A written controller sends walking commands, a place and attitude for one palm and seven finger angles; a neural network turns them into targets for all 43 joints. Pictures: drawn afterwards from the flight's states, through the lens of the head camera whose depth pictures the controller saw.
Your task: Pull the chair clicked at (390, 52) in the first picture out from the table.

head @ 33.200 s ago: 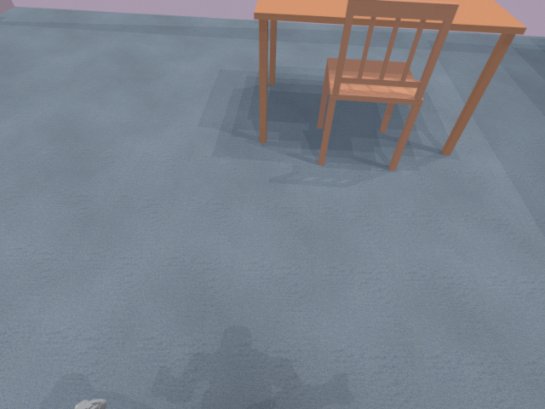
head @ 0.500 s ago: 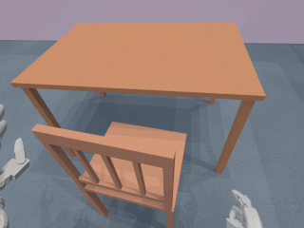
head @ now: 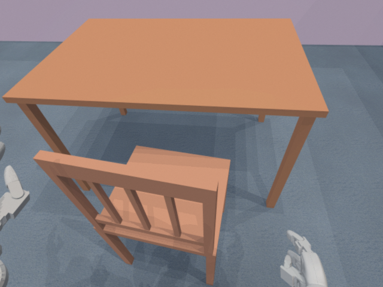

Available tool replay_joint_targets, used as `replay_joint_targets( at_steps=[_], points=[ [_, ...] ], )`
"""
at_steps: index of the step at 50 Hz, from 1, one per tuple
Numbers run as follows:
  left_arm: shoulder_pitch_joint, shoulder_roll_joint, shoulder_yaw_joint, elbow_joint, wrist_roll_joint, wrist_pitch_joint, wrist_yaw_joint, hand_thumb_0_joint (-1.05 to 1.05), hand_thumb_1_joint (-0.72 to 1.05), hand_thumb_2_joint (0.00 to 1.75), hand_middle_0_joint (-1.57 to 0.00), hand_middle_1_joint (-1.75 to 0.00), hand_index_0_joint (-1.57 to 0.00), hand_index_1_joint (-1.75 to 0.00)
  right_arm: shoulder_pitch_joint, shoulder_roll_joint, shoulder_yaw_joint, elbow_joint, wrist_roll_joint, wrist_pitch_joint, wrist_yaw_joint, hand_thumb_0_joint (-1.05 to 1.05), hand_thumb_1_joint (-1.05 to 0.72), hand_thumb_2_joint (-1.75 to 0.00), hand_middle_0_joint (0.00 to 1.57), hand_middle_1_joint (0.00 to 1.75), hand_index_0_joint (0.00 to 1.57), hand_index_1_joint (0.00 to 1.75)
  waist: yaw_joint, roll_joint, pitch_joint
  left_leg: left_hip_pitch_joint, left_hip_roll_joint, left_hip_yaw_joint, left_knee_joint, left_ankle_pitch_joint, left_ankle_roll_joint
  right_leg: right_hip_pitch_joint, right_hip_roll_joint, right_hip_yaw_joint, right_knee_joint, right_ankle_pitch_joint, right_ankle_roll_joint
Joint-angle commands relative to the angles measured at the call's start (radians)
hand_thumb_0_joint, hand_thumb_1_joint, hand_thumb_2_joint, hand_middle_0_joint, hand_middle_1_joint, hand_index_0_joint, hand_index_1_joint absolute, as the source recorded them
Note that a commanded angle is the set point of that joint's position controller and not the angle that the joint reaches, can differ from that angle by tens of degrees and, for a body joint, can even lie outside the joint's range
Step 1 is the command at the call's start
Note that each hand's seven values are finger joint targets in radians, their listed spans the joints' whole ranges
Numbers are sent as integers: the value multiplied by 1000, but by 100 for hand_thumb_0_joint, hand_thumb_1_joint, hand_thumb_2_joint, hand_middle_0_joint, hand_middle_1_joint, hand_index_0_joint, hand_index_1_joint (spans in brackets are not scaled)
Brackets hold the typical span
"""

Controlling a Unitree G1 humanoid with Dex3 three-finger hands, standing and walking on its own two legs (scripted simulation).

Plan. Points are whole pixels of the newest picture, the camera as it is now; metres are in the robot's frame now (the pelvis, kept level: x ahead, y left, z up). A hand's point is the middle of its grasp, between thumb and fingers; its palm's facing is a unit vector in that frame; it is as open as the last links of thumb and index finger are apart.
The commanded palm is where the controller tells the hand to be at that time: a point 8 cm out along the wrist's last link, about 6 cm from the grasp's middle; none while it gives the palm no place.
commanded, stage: step back with the hand held close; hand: left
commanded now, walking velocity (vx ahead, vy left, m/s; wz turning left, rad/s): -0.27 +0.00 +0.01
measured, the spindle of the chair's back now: (139, 209) +0.32 +0.19 -0.11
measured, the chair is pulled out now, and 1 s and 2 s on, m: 0.22 0.22 0.22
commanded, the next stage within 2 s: none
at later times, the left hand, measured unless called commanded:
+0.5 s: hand (21, 236) +0.15 +0.26 +0.16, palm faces +0.48 -0.74 -0.47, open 7.4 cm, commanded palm +0.09 +0.29 +0.18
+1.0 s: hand (11, 244) +0.13 +0.26 +0.16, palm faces +0.49 -0.73 -0.48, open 7.4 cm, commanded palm +0.06 +0.29 +0.18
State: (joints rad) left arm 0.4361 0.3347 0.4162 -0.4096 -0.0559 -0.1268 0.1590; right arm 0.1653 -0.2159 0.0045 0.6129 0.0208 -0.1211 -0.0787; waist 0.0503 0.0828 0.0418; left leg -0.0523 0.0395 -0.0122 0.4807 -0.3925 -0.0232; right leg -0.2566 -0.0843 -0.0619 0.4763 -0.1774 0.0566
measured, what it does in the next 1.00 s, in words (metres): shifts its weight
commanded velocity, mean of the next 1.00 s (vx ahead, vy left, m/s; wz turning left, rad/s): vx -0.32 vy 0.00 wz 0.01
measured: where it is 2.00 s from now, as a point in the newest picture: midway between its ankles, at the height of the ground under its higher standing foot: outside the picture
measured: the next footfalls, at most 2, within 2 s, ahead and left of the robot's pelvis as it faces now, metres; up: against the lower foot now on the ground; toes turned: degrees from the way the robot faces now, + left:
none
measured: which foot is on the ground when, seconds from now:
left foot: down 0.00-1.00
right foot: down 0.00-1.00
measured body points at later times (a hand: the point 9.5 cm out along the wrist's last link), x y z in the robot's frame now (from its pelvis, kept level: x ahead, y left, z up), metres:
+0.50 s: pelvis -0.05 -0.01 -0.01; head -0.03 -0.02 +0.44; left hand +0.11 +0.29 +0.18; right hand +0.12 -0.25 -0.10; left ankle -0.08 +0.13 -0.73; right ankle +0.05 -0.16 -0.73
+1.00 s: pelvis -0.07 -0.01 -0.01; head -0.04 +0.00 +0.43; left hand +0.10 +0.30 +0.19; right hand +0.09 -0.25 -0.10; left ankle -0.08 +0.13 -0.73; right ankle +0.05 -0.16 -0.73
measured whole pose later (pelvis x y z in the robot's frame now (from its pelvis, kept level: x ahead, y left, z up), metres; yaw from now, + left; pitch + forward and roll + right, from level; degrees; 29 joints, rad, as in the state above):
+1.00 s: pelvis -0.07 -0.01 -0.01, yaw +0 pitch +1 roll +0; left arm 0.52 0.39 0.46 -0.54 -0.01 -0.18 0.20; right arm 0.20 -0.20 -0.02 0.61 0.00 -0.07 -0.07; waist 0.01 -0.02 0.06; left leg -0.33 0.03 -0.02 0.68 -0.37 -0.03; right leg -0.47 -0.08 -0.05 0.53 -0.08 0.04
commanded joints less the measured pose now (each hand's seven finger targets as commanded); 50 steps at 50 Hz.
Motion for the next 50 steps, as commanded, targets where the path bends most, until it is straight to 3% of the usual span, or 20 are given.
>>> replay_joint_targets(
  at_steps=[1,4,5,9,10,13,16,20,23,25,27,31,35,37,39,46,50],
  points=[
    [49,170,88,-192,14,-77,13,0,90,90,-20,-30,-20,-30,-89,-118,-58,-169,-3,5,1,0,-90,-90,20,30,20,30,-37,-26,-104,-204,43,14,-105,412,31,236,-41,29,10,385,-67],
    [95,217,128,-263,21,-83,24,0,90,90,-20,-30,-20,-30,-99,-110,-67,-191,-3,30,3,0,-90,-90,20,30,20,30,-37,-53,-172,-209,50,6,-74,487,24,259,-50,27,38,458,-67],
    [103,247,156,-283,19,-86,31,0,90,90,-20,-30,-20,-30,-101,-110,-72,-190,1,32,-1,0,-90,-90,20,30,20,30,-39,-30,-195,-210,52,2,-75,485,24,269,-57,30,45,463,-67],
    [143,257,177,-313,15,-96,39,0,90,90,-20,-30,-20,-30,-93,-93,-73,-200,5,44,-10,0,-90,-90,20,30,20,30,-38,-38,-215,-241,58,-3,-50,491,20,258,-55,26,68,474,-63],
    [143,271,189,-313,13,-96,44,0,90,90,-20,-30,-20,-30,-98,-92,-76,-192,10,42,-14,0,-90,-90,20,30,20,30,-41,-9,-214,-246,59,-4,-55,467,22,257,-59,32,70,464,-63],
    [146,249,174,-294,13,-95,46,0,90,90,-20,-30,-20,-30,-87,-90,-76,-191,7,40,-19,0,-90,-90,20,30,20,30,-40,-20,-191,-285,64,-8,-54,396,24,226,-48,29,75,404,-55],
    [131,224,149,-271,13,-85,52,0,90,90,-20,-30,-20,-30,-73,-95,-74,-181,7,34,-24,0,-90,-90,20,30,20,30,-40,-25,-162,-343,61,-11,-62,245,31,210,-43,42,63,294,-53],
    [84,242,146,-277,21,-78,62,0,90,90,-20,-30,-20,-30,-64,-102,-73,-174,7,26,-27,0,-90,-90,20,30,20,30,-40,-53,-118,-397,40,-7,-51,43,41,152,-54,93,3,101,-59],
    [47,237,135,-294,29,-78,64,0,90,90,-20,-30,-20,-30,-49,-107,-63,-180,-2,19,-23,0,-90,-90,20,30,20,30,-36,-87,-94,-416,24,-12,-34,-38,46,99,-56,114,-47,-63,-62],
    [27,260,151,-289,31,-77,70,0,90,90,-20,-30,-20,-30,-51,-108,-63,-171,-2,16,-27,0,-90,-90,20,30,20,30,-38,-68,-72,-413,23,-9,-36,-91,53,60,-60,135,-85,-159,-63],
    [22,242,138,-290,33,-80,69,0,90,90,-20,-30,-20,-30,-43,-110,-57,-181,-5,12,-23,0,-90,-90,20,30,20,30,-34,-69,-66,-445,26,-21,-47,-124,58,61,-47,128,-86,-231,-57],
    [37,242,146,-293,35,-87,70,0,90,90,-20,-30,-20,-30,-34,-113,-58,-181,-4,4,-19,0,-90,-90,20,30,20,30,-34,-38,-80,-476,36,-32,-65,-130,64,101,-38,122,-64,-214,-53],
    [53,255,163,-297,36,-91,73,0,90,90,-20,-30,-20,-30,-40,-119,-68,-173,-5,-1,-13,0,-90,-90,20,30,20,30,-34,-37,-86,-496,43,-37,-62,-70,60,132,-37,111,-36,-104,-55],
    [45,242,156,-305,38,-96,69,0,90,90,-20,-30,-20,-30,-41,-116,-66,-177,-7,-3,-8,0,-90,-90,20,30,20,30,-31,-14,-79,-539,52,-39,-71,-111,64,137,-33,113,-2,-115,-51],
    [45,243,161,-311,42,-102,68,0,90,90,-20,-30,-20,-30,-33,-120,-72,-179,-6,-4,-5,0,-90,-90,20,30,20,30,-31,-34,-84,-579,55,-46,-60,-116,66,158,-28,113,23,-96,-52],
    [54,248,167,-320,41,-113,68,0,90,90,-20,-30,-20,-30,-28,-114,-78,-150,-13,-2,-1,0,-90,-90,20,30,20,30,-38,-87,-120,-496,31,-30,0,-76,57,97,-59,138,-29,-39,-68],
    [66,273,198,-355,45,-128,68,0,90,90,-20,-30,-20,-30,-46,-120,-85,-146,-13,-4,-3,0,-90,-90,20,30,20,30,-38,-17,-146,-543,68,-63,-42,-19,69,165,-31,101,55,66,-58]
  ],
)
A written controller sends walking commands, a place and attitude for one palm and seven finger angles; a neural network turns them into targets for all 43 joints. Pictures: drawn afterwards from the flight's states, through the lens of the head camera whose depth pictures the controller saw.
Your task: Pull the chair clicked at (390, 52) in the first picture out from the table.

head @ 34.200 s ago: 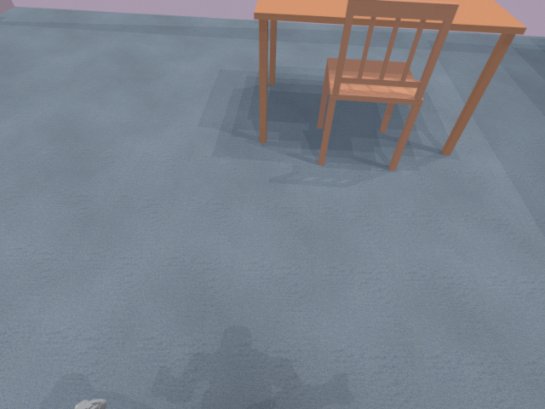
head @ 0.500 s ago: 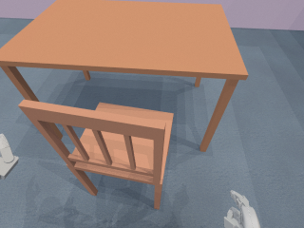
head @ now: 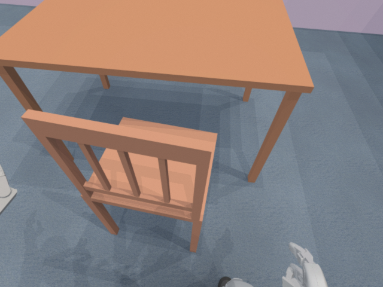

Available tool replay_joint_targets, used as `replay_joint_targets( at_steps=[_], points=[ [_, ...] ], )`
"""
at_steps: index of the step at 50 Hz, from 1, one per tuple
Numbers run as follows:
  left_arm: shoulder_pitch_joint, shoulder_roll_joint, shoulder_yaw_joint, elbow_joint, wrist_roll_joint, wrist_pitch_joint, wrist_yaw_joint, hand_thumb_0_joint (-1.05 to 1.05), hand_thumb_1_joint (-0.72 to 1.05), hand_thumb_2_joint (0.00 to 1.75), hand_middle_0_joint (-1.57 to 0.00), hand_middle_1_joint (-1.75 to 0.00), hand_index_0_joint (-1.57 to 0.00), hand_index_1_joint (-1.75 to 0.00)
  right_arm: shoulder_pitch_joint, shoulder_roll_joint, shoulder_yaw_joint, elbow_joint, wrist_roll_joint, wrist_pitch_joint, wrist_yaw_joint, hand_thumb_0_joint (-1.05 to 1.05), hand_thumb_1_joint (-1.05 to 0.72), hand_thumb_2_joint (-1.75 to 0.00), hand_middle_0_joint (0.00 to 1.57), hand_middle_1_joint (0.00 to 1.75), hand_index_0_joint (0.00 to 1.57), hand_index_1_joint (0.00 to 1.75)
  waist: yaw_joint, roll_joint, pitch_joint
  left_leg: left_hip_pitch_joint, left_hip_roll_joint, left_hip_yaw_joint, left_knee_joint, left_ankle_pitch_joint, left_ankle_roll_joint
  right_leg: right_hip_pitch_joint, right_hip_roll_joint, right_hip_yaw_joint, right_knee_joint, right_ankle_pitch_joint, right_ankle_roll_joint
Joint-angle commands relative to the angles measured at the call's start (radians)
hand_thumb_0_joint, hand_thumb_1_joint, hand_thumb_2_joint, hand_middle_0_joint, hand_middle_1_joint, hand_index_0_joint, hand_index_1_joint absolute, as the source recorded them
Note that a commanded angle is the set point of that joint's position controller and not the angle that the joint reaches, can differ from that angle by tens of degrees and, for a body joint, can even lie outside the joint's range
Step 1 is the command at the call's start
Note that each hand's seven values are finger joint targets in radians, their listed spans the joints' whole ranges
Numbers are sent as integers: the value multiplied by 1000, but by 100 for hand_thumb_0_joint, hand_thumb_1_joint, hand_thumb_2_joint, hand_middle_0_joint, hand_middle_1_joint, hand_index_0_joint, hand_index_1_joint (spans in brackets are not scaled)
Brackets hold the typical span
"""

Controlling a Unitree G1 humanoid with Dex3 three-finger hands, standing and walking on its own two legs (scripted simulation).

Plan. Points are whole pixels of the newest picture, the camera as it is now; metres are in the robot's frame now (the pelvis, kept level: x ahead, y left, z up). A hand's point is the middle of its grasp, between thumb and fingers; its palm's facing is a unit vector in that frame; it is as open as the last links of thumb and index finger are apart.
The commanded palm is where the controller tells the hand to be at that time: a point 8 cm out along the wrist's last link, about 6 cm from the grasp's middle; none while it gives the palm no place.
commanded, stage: step back with the hand held close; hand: left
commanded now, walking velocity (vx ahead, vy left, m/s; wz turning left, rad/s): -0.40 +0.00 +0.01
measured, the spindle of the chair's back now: (130, 174) +0.40 +0.20 -0.09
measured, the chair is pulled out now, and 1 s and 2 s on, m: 0.22 0.22 0.22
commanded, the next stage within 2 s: stop stepping back and stand still in 1.58 s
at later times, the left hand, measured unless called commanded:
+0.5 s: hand (9, 190) +0.21 +0.27 +0.18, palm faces +0.50 -0.72 -0.48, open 7.4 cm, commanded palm +0.14 +0.30 +0.19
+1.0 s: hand (15, 196) +0.20 +0.26 +0.18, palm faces +0.45 -0.76 -0.47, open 7.4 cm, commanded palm +0.12 +0.30 +0.19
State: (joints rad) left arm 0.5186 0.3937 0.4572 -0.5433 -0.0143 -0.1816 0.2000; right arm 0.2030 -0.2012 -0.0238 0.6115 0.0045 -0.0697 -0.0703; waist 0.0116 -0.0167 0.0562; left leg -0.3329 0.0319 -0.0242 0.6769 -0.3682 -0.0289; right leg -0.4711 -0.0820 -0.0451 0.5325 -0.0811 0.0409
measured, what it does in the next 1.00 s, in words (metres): stands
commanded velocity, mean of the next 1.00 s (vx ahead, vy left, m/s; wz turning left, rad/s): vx -0.40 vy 0.00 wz -0.01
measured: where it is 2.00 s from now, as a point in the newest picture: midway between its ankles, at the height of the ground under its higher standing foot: outside the picture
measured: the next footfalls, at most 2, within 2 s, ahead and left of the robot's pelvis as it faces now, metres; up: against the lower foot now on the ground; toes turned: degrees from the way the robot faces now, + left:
right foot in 1.68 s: -0.13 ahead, -0.17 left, +0.00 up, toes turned -4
left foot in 1.88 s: -0.10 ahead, +0.09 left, +0.00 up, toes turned -2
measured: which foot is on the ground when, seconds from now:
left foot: down 0.00-1.00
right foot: down 0.00-1.00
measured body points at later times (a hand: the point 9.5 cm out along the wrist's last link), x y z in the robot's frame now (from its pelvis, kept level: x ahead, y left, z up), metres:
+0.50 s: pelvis +0.00 -0.01 -0.01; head +0.04 +0.02 +0.44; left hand +0.18 +0.30 +0.20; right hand +0.17 -0.24 -0.09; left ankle -0.01 +0.14 -0.72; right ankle +0.12 -0.15 -0.72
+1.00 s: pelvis -0.01 +0.00 +0.00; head +0.04 +0.02 +0.44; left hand +0.17 +0.30 +0.20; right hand +0.16 -0.24 -0.09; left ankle -0.01 +0.14 -0.72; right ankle +0.10 -0.15 -0.72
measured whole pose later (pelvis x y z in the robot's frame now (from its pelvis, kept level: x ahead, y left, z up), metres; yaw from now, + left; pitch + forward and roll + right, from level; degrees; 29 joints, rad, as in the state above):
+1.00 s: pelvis -0.01 +0.00 +0.00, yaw +1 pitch +2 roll -1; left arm 0.52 0.40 0.47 -0.59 -0.01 -0.26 0.18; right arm 0.16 -0.18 -0.04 0.64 -0.01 -0.10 -0.06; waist -0.01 -0.03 0.06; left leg -0.40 0.03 -0.06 0.71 -0.36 -0.03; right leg -0.49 -0.06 -0.03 0.56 -0.11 0.04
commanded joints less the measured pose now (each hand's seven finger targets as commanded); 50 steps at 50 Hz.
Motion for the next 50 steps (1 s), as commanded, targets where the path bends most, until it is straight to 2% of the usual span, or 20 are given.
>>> replay_joint_targets(
  at_steps=[1,6,10,12,14,18,22,25,28,29,31,33,35,36,39,42,45,47,49,50],
  points=[
    [-7,195,149,-227,2,-77,25,0,90,90,-20,-30,-20,-30,-81,-128,-53,-151,3,-58,-11,0,-90,-90,20,30,20,30,2,109,-171,-282,85,-58,-244,-23,78,401,-25,70,42,7,-38],
    [-4,184,151,-226,-4,-85,17,0,90,90,-20,-30,-20,-30,-72,-118,-61,-148,5,-67,-12,0,-90,-90,20,30,20,30,-5,95,-181,-311,87,-50,-203,11,67,426,-32,72,103,181,-45],
    [-21,207,158,-213,-2,-91,18,0,90,90,-20,-30,-20,-30,-60,-119,-66,-127,-2,-62,-11,0,-90,-90,20,30,20,30,-12,9,-178,-221,29,-13,-129,-61,48,320,-86,143,-39,105,-75],
    [-9,204,156,-213,1,-95,18,0,90,90,-20,-30,-20,-30,-59,-118,-60,-129,-8,-54,-8,0,-90,-90,20,30,20,30,-10,-20,-192,-190,20,-14,-131,-61,47,298,-92,132,-82,19,-73],
    [-7,204,157,-216,3,-101,16,0,90,90,-20,-30,-20,-30,-68,-120,-57,-135,-8,-51,-8,0,-90,-90,20,30,20,30,-10,-4,-180,-189,29,-23,-166,-59,54,283,-71,109,-87,-50,-61],
    [-9,186,164,-241,9,-112,13,0,90,90,-20,-30,-20,-30,-90,-128,-58,-156,-2,-63,-15,0,-90,-90,20,30,20,30,-3,185,-162,-390,136,-90,-291,-29,96,461,23,27,150,65,-25],
    [-41,178,147,-239,0,-110,8,0,90,90,-20,-30,-20,-30,-67,-122,-64,-152,3,-83,-16,0,-90,-90,20,30,20,30,-9,137,-152,-387,112,-49,-207,-26,78,446,-9,59,166,180,-40],
    [-68,199,146,-230,-1,-109,12,0,90,90,-20,-30,-20,-30,-44,-121,-65,-131,-3,-85,-13,0,-90,-90,20,30,20,30,-13,30,-140,-296,29,-11,-112,-146,52,320,-83,164,-7,74,-80],
    [-44,214,150,-206,6,-109,19,0,90,90,-20,-30,-20,-30,-40,-113,-56,-118,-14,-69,-4,0,-90,-90,20,30,20,30,-14,-93,-175,-134,-22,18,-28,-147,40,196,-148,196,-198,-164,-100],
    [-35,219,156,-203,5,-109,20,0,90,90,-20,-30,-20,-30,-44,-114,-54,-117,-16,-62,-2,0,-90,-90,20,30,20,30,-15,-100,-181,-104,-20,13,-39,-137,43,176,-145,179,-220,-232,-97],
    [6,209,158,-218,1,-115,21,0,90,90,-20,-30,-20,-30,-57,-119,-49,-123,-15,-53,-5,0,-90,-90,20,30,20,30,-13,2,-176,-126,26,-34,-175,-119,60,207,-85,120,-167,-261,-73],
    [11,204,176,-222,10,-125,21,0,90,90,-20,-30,-20,-30,-79,-131,-52,-139,-10,-60,-10,0,-90,-90,20,30,20,30,-8,141,-152,-306,110,-96,-304,-120,92,344,8,49,13,-191,-31],
    [5,198,175,-233,7,-125,16,0,90,90,-20,-30,-20,-30,-93,-128,-62,-147,4,-76,-14,0,-90,-90,20,30,20,30,-6,203,-155,-395,161,-121,-302,6,107,464,41,24,160,48,-24],
    [18,195,174,-241,3,-127,13,0,90,90,-20,-30,-20,-30,-82,-118,-63,-146,2,-85,-14,0,-90,-90,20,30,20,30,-7,187,-187,-350,151,-100,-254,101,95,461,30,32,162,148,-27],
    [-1,186,167,-236,3,-136,6,0,90,90,-20,-30,-20,-30,-64,-122,-65,-136,-2,-105,-11,0,-90,-90,20,30,20,30,-13,167,-151,-380,133,-76,-224,51,81,443,13,53,174,208,-42],
    [-18,188,149,-249,-3,-136,6,0,90,90,-20,-30,-20,-30,-49,-118,-69,-117,-7,-110,-9,0,-90,-90,20,30,20,30,-19,82,-201,-241,76,-43,-125,110,51,369,-47,106,94,311,-71],
    [-6,226,173,-225,-3,-133,12,0,90,90,-20,-30,-20,-30,-39,-109,-73,-100,-10,-92,-4,0,-90,-90,20,30,20,30,-19,-48,-214,-133,-2,-5,-24,-28,27,256,-140,210,-106,166,-120],
    [17,221,166,-220,-4,-131,13,0,90,90,-20,-30,-20,-30,-45,-104,-67,-105,-12,-74,0,0,-90,-90,20,30,20,30,-19,-109,-220,-75,-18,-2,-9,-76,28,196,-165,211,-187,-30,-126],
    [46,225,184,-219,-5,-135,14,0,90,90,-20,-30,-20,-30,-63,-107,-61,-112,-13,-64,-1,0,-90,-90,20,30,20,30,-14,-64,-209,-72,15,-30,-126,-67,47,182,-111,151,-176,-183,-96],
    [59,243,206,-222,-3,-140,18,0,90,90,-20,-30,-20,-30,-85,-118,-64,-112,-12,-65,-8,0,-90,-90,20,30,20,30,-11,30,-187,-120,65,-75,-221,-48,64,208,-54,110,-116,-199,-71]
  ],
)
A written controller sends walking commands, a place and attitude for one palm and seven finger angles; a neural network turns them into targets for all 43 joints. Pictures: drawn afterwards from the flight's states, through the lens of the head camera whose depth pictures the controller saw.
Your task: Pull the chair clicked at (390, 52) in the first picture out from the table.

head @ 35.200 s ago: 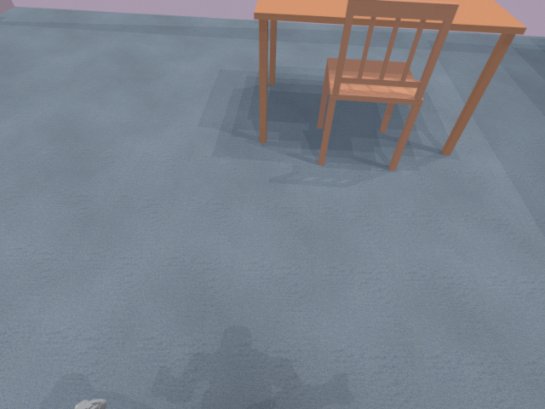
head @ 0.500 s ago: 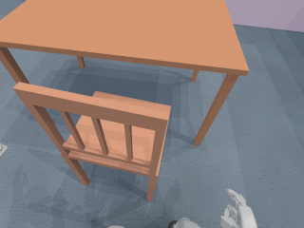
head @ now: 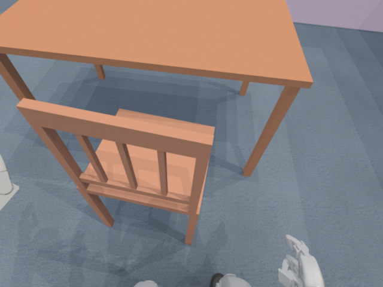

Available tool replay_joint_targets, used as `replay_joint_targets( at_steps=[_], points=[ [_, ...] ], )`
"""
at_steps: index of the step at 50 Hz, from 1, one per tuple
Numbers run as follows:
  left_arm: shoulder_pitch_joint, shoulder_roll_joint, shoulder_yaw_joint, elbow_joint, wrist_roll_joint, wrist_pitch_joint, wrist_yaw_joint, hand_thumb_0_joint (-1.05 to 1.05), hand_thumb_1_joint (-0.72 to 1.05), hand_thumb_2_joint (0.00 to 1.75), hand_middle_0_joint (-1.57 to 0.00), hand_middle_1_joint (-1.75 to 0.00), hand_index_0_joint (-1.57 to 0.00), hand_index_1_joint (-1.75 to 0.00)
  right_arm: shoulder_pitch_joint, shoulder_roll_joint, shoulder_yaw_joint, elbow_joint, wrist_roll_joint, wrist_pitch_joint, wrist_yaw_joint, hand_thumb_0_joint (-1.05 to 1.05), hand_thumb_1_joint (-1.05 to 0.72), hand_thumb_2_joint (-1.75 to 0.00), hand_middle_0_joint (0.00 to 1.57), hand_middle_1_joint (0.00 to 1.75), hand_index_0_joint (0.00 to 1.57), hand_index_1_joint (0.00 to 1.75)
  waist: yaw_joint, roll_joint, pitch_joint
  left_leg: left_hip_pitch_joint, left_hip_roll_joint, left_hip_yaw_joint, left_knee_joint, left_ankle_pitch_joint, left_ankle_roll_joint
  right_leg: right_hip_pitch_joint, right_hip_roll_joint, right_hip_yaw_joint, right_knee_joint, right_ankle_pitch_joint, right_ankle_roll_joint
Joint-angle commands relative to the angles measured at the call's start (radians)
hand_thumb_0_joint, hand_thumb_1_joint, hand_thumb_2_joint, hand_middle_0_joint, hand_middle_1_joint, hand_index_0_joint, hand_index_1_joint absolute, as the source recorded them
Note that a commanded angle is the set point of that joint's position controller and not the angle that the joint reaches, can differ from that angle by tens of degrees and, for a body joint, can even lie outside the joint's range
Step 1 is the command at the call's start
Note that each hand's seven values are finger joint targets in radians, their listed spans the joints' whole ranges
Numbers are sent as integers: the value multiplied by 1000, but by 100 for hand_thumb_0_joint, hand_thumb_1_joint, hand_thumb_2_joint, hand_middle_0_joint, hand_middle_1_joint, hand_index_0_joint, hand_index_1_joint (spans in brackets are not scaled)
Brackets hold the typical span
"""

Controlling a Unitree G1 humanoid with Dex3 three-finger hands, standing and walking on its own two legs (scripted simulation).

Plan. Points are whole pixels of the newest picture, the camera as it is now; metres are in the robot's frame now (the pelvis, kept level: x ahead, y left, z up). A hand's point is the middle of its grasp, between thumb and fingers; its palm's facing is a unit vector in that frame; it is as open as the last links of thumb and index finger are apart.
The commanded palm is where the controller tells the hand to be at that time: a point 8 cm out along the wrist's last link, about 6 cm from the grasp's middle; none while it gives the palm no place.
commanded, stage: step back with the hand held close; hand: left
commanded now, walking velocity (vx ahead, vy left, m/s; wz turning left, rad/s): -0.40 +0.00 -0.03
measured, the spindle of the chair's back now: (128, 166) +0.41 +0.19 -0.09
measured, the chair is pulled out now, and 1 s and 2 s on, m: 0.22 0.22 0.22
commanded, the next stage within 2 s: stop stepping back and stand still in 0.58 s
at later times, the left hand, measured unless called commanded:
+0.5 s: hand out of the picture +0.15 +0.28 +0.18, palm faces +0.38 -0.78 -0.50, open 7.4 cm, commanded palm +0.08 +0.31 +0.20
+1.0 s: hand out of the picture +0.04 +0.25 +0.18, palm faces +0.39 -0.80 -0.45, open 7.4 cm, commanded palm -0.01 +0.28 +0.20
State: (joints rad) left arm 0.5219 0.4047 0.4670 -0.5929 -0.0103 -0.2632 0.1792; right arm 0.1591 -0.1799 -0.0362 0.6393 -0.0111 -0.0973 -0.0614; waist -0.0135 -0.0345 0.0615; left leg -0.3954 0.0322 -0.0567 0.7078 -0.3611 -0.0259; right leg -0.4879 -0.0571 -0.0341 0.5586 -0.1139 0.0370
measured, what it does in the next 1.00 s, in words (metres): walks backwards: right foot, then left foot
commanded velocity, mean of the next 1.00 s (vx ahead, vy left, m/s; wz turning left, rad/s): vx -0.19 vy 0.02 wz -0.01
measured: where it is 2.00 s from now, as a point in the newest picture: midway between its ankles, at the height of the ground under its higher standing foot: outside the picture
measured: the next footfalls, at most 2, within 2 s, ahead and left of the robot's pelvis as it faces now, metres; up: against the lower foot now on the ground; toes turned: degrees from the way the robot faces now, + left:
right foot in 0.68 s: -0.13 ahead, -0.16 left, +0.00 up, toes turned -5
left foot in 0.88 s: -0.09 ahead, +0.09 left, +0.00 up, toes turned -3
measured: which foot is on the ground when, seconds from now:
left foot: down 0.00-0.72, up 0.74-0.86, down 0.88-1.00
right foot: down 0.00-0.38, up 0.40-0.66, down 0.68-1.00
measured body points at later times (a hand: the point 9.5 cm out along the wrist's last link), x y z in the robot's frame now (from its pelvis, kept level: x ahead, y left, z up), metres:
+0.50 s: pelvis -0.06 +0.01 +0.02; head -0.01 +0.05 +0.46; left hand +0.12 +0.32 +0.21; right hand +0.11 -0.23 -0.06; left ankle -0.02 +0.13 -0.72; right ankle -0.06 -0.14 -0.68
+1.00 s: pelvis -0.17 -0.01 +0.02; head -0.17 +0.01 +0.47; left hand +0.01 +0.29 +0.20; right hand -0.05 -0.29 -0.06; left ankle -0.13 +0.10 -0.72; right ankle -0.17 -0.16 -0.72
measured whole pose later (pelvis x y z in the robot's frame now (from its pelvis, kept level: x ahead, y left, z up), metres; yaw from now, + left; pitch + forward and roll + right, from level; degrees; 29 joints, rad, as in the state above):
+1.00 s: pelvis -0.17 -0.01 +0.02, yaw -3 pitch -1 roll -1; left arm 0.59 0.42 0.44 -0.47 -0.04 -0.22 0.16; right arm 0.28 -0.23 -0.03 0.65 0.03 -0.14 -0.08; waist -0.03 -0.03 0.00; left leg -0.27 0.01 -0.01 0.52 -0.23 0.01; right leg -0.22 -0.04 -0.04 0.49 -0.26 0.03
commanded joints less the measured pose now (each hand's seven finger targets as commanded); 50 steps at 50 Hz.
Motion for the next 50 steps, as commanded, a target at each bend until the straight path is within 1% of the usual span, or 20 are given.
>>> replay_joint_targets(
  at_steps=[1,3,6,9,11,13,16,18,20,22,25,30,34,35,37,39,43,45,47,50],
  points=[
    [57,197,175,-195,-4,-67,33,0,90,90,-20,-30,-20,-30,-43,-142,-43,-157,6,-44,-18,0,-90,-90,20,30,20,30,9,170,-182,-147,126,-86,-336,-58,86,291,-13,46,-13,-152,-38],
    [22,174,166,-204,-4,-66,27,0,90,90,-20,-30,-20,-30,-59,-140,-45,-172,12,-67,-27,0,-90,-90,20,30,20,30,12,289,-157,-326,225,-140,-370,37,126,422,50,1,220,-30,-16],
    [13,154,129,-187,-19,-61,14,0,90,90,-20,-30,-20,-30,-39,-139,-55,-147,12,-95,-19,0,-90,-90,20,30,20,30,19,229,-138,-187,204,-94,-259,257,99,319,16,38,144,-74,-42],
    [-19,163,102,-189,-12,-78,9,0,90,90,-20,-30,-20,-30,-17,-140,-44,-114,-5,-106,-7,0,-90,-90,20,30,20,30,3,164,-193,-16,147,-49,-125,455,56,311,-48,61,-4,312,-68],
    [-25,176,97,-207,-18,-73,10,0,90,90,-20,-30,-20,-30,-2,-139,-61,-119,6,-99,-9,0,-90,-90,20,30,20,30,-4,17,-275,48,48,13,-18,347,13,301,-140,169,-40,493,-124],
    [17,210,133,-186,-22,-67,13,0,90,90,-20,-30,-20,-30,-13,-119,-64,-123,5,-79,-5,0,-90,-90,20,30,20,30,1,-97,-283,54,-22,39,81,63,1,246,-244,245,-173,387,-168],
    [94,231,189,-153,-24,-54,20,0,90,90,-20,-30,-20,-30,-45,-94,-45,-140,8,-44,-9,0,-90,-90,20,30,20,30,13,-145,-237,37,-4,1,1,-71,14,222,-247,207,-187,218,-181],
    [119,217,193,-172,-29,-65,15,0,90,90,-20,-30,-20,-30,-57,-118,-41,-149,11,-40,-17,0,-90,-90,20,30,20,30,11,-21,-215,67,87,-64,-308,173,58,207,-92,85,-48,97,-81],
    [97,238,208,-217,-32,-85,4,0,90,90,-20,-30,-20,-30,-83,-129,-52,-162,4,-71,-27,0,-90,-90,20,30,20,30,-5,361,-212,-59,323,-238,-454,290,162,211,51,12,330,-317,-13],
    [40,183,148,-254,-49,-85,6,0,90,90,-20,-30,-20,-30,-37,-122,-55,-130,-19,-102,-24,0,-90,-90,20,30,20,30,-13,308,-156,11,336,-215,-348,624,202,90,54,86,439,-428,-32],
    [50,154,87,-261,-43,-81,-3,0,90,90,-20,-30,-20,-30,-5,-138,-67,-98,2,-132,10,0,-90,-90,20,30,20,30,11,305,-230,306,276,-104,-250,858,146,69,41,19,200,-342,-34],
    [58,211,127,-190,-50,-65,-14,0,90,90,-20,-30,-20,-30,-34,-148,-45,-84,-8,-142,11,0,-90,-90,20,30,20,30,20,286,-189,176,244,-153,-303,528,121,263,48,0,-115,-189,-35],
    [67,242,169,-179,-61,-87,-32,0,90,90,-20,-30,-20,-30,-47,-144,-30,-114,5,-122,14,0,-90,-90,20,30,20,30,36,194,-209,94,175,-64,-229,251,71,348,20,-16,-213,-47,-40],
    [100,217,137,-176,-60,-72,-36,0,90,90,-20,-30,-20,-30,0,-142,-39,-124,21,-110,20,0,-90,-90,20,30,20,30,23,80,-253,118,96,-1,-144,148,33,338,-18,15,-225,-4,-67],
    [139,231,127,-141,-73,-28,-20,0,90,90,-20,-30,-20,-30,-9,-131,-52,-156,46,-71,15,0,-90,-90,20,30,20,30,-2,-171,-222,124,-18,63,178,-21,-8,120,-260,287,-296,-133,-192],
    [114,226,141,-108,-64,7,10,0,90,90,-20,-30,-20,-30,-45,-101,-22,-152,36,-45,10,0,-90,-90,20,30,20,30,-17,-115,-183,70,-5,18,174,-25,9,146,-262,227,-276,-124,-187],
    [38,221,115,-70,-44,-13,18,0,90,90,-20,-30,-20,-30,-45,-140,-19,-158,30,-77,-20,0,-90,-90,20,30,20,30,-11,-46,-67,116,28,2,-295,3,55,199,-125,132,-212,-265,-88],
    [34,209,94,-88,-45,-29,7,0,90,90,-20,-30,-20,-30,-31,-167,-35,-168,40,-99,-23,0,-90,-90,20,30,20,30,3,43,-58,100,81,-68,-375,163,79,300,-41,87,-145,-108,-54],
    [37,204,88,-108,-31,-32,-1,0,90,90,-20,-30,-20,-30,-38,-147,-18,-166,38,-109,-16,0,-90,-90,20,30,20,30,5,270,-62,22,112,-130,-462,-63,95,337,-7,27,-101,-223,-31],
    [-7,195,69,-113,-22,-37,-2,0,90,90,-20,-30,-20,-30,-23,-141,-21,-154,45,-129,-13,0,-90,-90,20,30,20,30,6,194,-21,-76,94,-117,-466,-191,94,401,4,28,-140,-202,-30]
  ],
)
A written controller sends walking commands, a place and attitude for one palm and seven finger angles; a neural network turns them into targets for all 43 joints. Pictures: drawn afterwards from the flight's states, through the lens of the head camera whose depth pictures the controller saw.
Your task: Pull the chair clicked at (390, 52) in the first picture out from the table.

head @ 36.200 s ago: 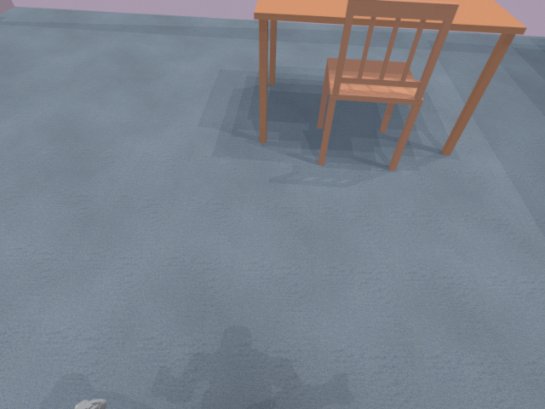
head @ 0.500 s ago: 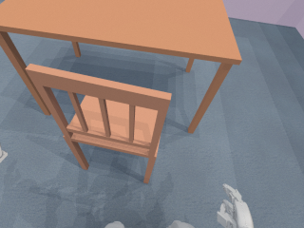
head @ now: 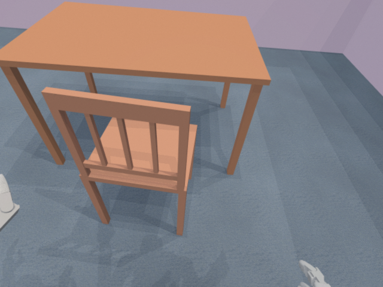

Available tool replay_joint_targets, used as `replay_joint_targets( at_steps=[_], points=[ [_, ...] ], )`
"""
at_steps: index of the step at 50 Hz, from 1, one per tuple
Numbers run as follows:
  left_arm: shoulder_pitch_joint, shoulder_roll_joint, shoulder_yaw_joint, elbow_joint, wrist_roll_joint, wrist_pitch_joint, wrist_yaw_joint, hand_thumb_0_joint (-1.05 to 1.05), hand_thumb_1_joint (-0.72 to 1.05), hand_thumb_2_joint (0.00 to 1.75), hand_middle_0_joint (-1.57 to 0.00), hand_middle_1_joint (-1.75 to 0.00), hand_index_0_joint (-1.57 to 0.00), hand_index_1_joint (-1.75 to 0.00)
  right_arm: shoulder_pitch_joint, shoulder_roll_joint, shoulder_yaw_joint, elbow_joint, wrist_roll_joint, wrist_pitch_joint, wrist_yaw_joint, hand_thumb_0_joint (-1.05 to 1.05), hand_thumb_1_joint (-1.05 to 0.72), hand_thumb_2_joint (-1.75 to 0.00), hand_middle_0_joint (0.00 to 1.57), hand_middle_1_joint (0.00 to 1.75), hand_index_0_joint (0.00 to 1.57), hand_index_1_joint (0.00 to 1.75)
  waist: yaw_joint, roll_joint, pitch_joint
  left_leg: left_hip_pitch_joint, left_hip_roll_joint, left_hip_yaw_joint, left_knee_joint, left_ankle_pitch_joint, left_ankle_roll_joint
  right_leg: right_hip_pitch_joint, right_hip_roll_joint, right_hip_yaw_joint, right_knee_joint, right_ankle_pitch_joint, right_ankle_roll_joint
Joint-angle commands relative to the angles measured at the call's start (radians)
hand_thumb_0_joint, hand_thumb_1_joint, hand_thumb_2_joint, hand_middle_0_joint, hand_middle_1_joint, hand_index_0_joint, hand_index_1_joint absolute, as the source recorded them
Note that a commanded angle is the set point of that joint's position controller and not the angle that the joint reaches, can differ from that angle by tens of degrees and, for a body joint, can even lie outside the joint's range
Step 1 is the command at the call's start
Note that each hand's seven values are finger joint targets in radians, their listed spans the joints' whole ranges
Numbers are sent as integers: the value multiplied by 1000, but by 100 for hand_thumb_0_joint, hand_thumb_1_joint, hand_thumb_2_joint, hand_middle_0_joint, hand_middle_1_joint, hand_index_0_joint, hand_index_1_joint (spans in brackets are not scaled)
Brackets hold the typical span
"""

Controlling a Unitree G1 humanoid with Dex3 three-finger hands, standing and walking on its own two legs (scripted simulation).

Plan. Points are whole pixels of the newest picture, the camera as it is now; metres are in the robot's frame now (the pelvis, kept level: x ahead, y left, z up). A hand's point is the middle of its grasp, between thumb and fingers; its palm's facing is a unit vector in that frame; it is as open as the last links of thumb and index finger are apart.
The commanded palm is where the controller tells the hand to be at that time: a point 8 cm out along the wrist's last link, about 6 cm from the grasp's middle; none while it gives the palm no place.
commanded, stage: stop stepping back and stand still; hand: left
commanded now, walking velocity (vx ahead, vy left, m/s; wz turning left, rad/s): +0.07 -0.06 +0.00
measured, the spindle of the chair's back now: (125, 144) +0.57 +0.23 -0.11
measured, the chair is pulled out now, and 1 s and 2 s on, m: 0.22 0.22 0.22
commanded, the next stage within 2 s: let the arm hang, fingers relaxed in 0.38 s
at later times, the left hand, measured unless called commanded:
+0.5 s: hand (30, 208) +0.20 +0.26 +0.15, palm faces +0.41 -0.79 -0.45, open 7.4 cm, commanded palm none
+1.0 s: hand out of the picture -0.02 +0.18 -0.17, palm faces +0.07 -0.97 -0.22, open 7.1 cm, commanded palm none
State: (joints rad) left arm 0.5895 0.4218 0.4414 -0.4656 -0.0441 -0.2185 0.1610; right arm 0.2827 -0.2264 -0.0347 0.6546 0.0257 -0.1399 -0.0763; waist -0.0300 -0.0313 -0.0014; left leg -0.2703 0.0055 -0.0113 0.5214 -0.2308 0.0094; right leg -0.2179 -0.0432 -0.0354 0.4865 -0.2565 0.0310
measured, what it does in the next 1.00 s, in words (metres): stands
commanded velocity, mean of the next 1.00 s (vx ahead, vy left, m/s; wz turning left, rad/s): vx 0.00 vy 0.00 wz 0.00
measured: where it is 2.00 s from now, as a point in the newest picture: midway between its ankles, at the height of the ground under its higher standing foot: outside the picture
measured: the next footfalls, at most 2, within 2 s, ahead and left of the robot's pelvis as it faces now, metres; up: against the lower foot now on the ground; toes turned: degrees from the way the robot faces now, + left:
none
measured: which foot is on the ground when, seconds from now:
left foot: down 0.00-1.00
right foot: down 0.00-1.00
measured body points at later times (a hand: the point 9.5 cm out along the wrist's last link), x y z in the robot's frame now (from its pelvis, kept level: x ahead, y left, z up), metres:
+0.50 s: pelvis +0.00 -0.01 +0.00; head +0.01 +0.00 +0.45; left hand +0.17 +0.30 +0.17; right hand +0.16 -0.24 -0.08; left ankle +0.03 +0.11 -0.74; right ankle +0.01 -0.14 -0.74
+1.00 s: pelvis +0.01 -0.01 +0.00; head +0.03 +0.00 +0.45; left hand -0.02 +0.23 -0.16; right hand +0.01 -0.24 -0.15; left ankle +0.03 +0.11 -0.74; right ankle +0.01 -0.14 -0.74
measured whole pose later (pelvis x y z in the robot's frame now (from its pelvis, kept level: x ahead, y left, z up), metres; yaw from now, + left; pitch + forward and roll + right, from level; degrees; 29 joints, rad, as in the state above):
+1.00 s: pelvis +0.01 -0.01 +0.00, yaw +3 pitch -1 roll -1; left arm 0.34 0.22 0.02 1.02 0.01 0.03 0.02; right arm 0.34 -0.16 -0.01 1.02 -0.02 0.02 -0.02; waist 0.01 -0.01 0.06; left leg -0.27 0.01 -0.07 0.52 -0.23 -0.01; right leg -0.19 -0.03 -0.08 0.45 -0.25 0.02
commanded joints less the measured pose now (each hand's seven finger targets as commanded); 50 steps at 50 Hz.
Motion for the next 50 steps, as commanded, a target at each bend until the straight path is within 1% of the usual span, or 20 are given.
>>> replay_joint_targets(
  at_steps=[1,10,14,18,23,24,25,27,29,30,34,35,36,38,39,41,42,44,45,50],
  points=[
    [-74,163,85,-230,14,-83,20,0,90,90,-20,-30,-20,-30,-142,-97,-22,-166,5,-91,4,0,-90,-90,20,30,20,30,20,163,29,-185,108,-149,-265,-328,52,129,-6,36,-81,-77,-26],
    [-107,158,81,-162,15,-71,24,0,90,90,-20,-30,-20,-30,-132,-93,-22,-151,-5,-74,8,0,-90,-90,20,30,20,30,15,73,44,-79,62,-78,-157,-259,27,-2,-32,123,-227,-184,-48],
    [-125,152,79,-174,12,-62,26,0,90,90,-20,-30,-20,-30,-151,-89,-15,-153,-11,-71,9,0,-90,-90,20,30,20,30,19,49,0,-48,72,-83,-168,-196,30,43,-32,116,-209,-114,-44],
    [-118,143,66,-195,10,-52,27,0,90,90,-20,-30,-20,-30,-164,-85,-11,-158,-9,-65,8,0,-90,-90,20,30,20,30,20,88,8,-45,76,-86,-187,-191,29,50,-28,108,-205,-93,-42],
    [-93,152,80,-222,4,-52,28,0,90,90,-20,-30,-20,-30,-166,-85,-12,-162,-7,-58,9,0,-90,-90,20,30,20,30,23,98,-31,-22,81,-79,-187,-66,27,119,-26,87,-172,59,-40],
    [-144,-42,-331,575,110,124,-122,0,90,90,-20,-30,-20,-30,-170,-229,-61,63,-29,-54,98,0,-90,-90,20,30,20,30,-14,90,31,-120,83,-108,-20,223,25,-25,-57,10,35,261,-53],
    [-112,-125,-324,609,94,196,-143,0,90,90,-20,-30,-20,-30,-76,-116,-47,78,-30,1,89,0,-90,-90,20,30,20,30,7,44,-80,-16,78,-56,-11,369,17,2,-59,28,-2,309,-46],
    [-168,-143,-351,683,80,211,-147,0,90,90,-20,-30,-20,-30,-61,-98,-26,56,-42,47,83,0,-90,-90,20,30,20,30,22,-17,-91,-47,104,-123,-32,286,41,-1,-52,19,16,170,-51],
    [-236,-116,-360,790,82,213,-144,0,90,90,-20,-30,-20,-30,-60,-106,-18,50,-50,79,81,0,-90,-90,20,30,20,30,27,-136,-84,-60,81,-130,-17,283,41,33,-66,42,6,208,-68],
    [-261,-109,-364,848,81,216,-143,0,90,90,-20,-30,-20,-30,-59,-104,-19,58,-51,91,80,0,-90,-90,20,30,20,30,26,-149,-75,-45,69,-123,-11,284,37,27,-76,50,8,222,-84],
    [-289,-86,-388,1083,70,229,-135,0,90,90,-20,-30,-20,-30,-62,-103,1,126,-51,115,71,0,-90,-90,20,30,20,30,40,41,-78,-1,68,-122,-68,302,33,68,-56,49,-11,164,-64],
    [-283,-79,-395,1136,67,231,-135,0,90,90,-20,-30,-20,-30,-62,-105,5,144,-48,119,68,0,-90,-90,20,30,20,30,44,89,-52,-1,68,-125,-79,285,37,64,-48,48,-30,146,-61],
    [-282,-80,-398,1187,65,229,-134,0,90,90,-20,-30,-20,-30,-50,-96,8,167,-47,119,65,0,-90,-90,20,30,20,30,42,110,-52,-2,69,-118,-83,264,33,76,-51,51,-41,134,-59],
    [-267,-90,-406,1269,59,226,-134,0,90,90,-20,-30,-20,-30,-25,-76,13,207,-42,120,60,0,-90,-90,20,30,20,30,41,163,-46,8,63,-114,-91,207,29,79,-56,54,-66,106,-63],
    [-246,-130,-389,1283,64,225,-130,0,90,90,-20,-30,-20,-30,-7,-54,8,218,-50,122,57,0,-90,-90,20,30,20,30,42,213,-52,7,64,-116,-97,168,31,82,-55,45,-78,89,-68],
    [-244,-124,-398,1324,59,225,-131,0,90,90,-20,-30,-20,-30,21,-46,6,243,-46,129,53,0,-90,-90,20,30,20,30,40,193,-23,-3,65,-118,-98,135,35,76,-53,40,-99,88,-72],
    [-249,-126,-401,1344,59,224,-132,0,90,90,-20,-30,-20,-30,39,-39,3,255,-45,130,53,0,-90,-90,20,30,20,30,37,151,-22,-4,66,-117,-100,121,32,77,-55,38,-102,81,-74],
    [-247,-133,-409,1380,56,223,-134,0,90,90,-20,-30,-20,-30,62,-36,3,279,-43,133,54,0,-90,-90,20,30,20,30,34,121,-1,-14,65,-123,-112,78,33,65,-58,34,-112,40,-77],
    [-245,-133,-411,1396,55,225,-135,0,90,90,-20,-30,-20,-30,71,-38,2,288,-42,136,52,0,-90,-90,20,30,20,30,35,73,30,-17,71,-125,-124,55,39,46,-52,21,-123,21,-77],
    [-218,-146,-421,1459,52,225,-132,0,90,90,-20,-30,-20,-30,113,-31,3,330,-40,138,51,0,-90,-90,20,30,20,30,33,52,69,-23,68,-126,-142,6,43,16,-51,23,-131,-32,-78]
  ],
)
